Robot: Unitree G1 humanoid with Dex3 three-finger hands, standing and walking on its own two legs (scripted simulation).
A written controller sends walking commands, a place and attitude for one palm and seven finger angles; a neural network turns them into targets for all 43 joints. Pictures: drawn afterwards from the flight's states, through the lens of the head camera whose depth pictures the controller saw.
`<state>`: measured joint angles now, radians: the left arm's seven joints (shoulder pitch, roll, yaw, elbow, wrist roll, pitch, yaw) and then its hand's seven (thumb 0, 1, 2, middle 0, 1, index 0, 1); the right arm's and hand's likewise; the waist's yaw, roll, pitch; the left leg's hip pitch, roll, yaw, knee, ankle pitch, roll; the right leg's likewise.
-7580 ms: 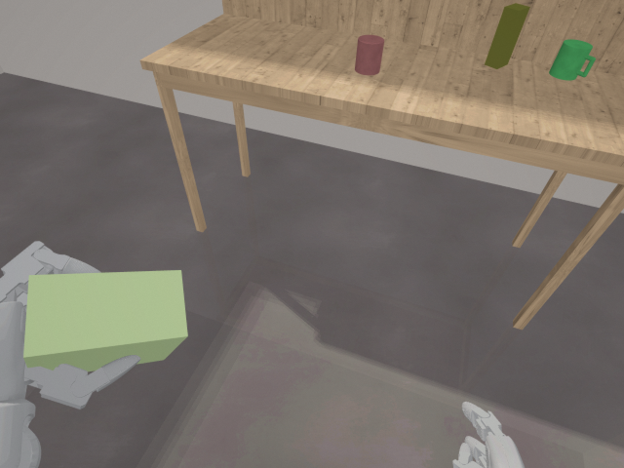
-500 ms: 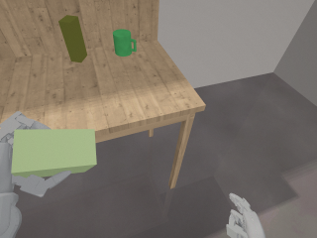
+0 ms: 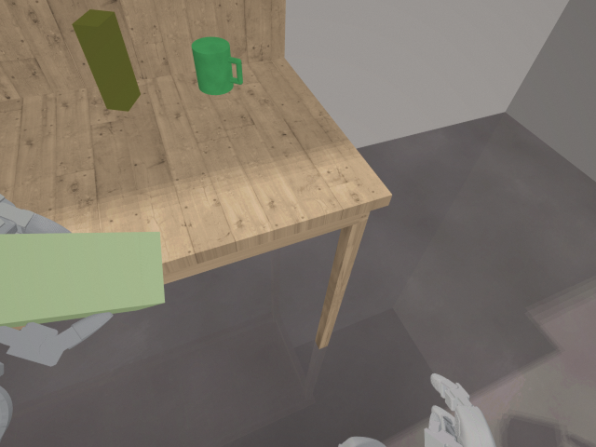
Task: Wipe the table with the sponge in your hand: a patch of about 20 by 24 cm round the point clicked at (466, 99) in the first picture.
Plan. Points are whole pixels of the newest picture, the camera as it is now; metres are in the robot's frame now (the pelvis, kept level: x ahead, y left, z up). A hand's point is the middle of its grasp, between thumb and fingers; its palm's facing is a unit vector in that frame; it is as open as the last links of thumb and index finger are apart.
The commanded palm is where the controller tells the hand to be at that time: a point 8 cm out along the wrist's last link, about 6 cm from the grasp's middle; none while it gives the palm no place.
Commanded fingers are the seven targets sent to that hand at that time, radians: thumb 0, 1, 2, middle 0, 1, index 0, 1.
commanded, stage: shuffle to correct the standing spot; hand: left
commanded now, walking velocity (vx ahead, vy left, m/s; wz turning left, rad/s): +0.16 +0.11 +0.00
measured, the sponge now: (103, 278) +0.24 +0.21 +0.16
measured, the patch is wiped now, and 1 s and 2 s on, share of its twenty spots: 0.00 0.00 0.00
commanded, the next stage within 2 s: come to a stop and stand still in 0.44 s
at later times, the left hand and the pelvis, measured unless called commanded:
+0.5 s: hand (51, 228) +0.27 +0.26 +0.19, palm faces +0.44 -0.81 -0.38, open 10.4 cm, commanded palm +0.22 +0.30 +0.20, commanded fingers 0.00 0.10 1.30 -1.20 -1.60 -1.20 -1.60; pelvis +0.07 +0.02 +0.01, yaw +2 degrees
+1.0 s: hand (12, 205) +0.30 +0.32 +0.19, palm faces +0.43 -0.82 -0.37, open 10.4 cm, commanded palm +0.24 +0.34 +0.20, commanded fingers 0.00 0.10 1.30 -1.20 -1.60 -1.20 -1.60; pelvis +0.09 +0.06 +0.02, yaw +1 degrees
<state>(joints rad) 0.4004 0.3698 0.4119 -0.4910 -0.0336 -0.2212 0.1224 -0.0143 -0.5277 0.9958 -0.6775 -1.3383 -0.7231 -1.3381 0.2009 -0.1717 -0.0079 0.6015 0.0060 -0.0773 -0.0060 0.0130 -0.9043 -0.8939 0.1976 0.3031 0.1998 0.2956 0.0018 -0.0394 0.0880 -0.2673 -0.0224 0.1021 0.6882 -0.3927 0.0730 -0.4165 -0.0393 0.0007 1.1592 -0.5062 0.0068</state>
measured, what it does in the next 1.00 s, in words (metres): walks ahead: right foot, then left foot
